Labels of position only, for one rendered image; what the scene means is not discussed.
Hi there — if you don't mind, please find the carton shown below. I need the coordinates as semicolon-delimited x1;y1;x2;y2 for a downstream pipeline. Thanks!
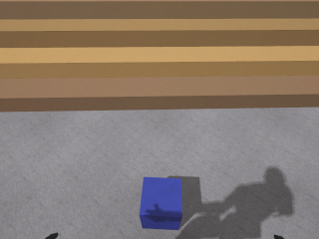
140;176;182;230

